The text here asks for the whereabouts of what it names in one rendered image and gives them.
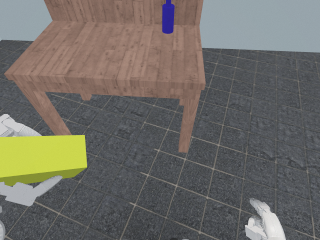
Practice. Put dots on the table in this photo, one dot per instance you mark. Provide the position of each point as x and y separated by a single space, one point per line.
118 48

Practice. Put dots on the robot left hand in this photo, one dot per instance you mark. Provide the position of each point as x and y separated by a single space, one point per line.
21 193

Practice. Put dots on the robot right hand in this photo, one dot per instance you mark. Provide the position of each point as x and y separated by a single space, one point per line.
266 227

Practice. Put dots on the sponge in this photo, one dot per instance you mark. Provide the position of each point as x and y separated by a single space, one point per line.
32 159

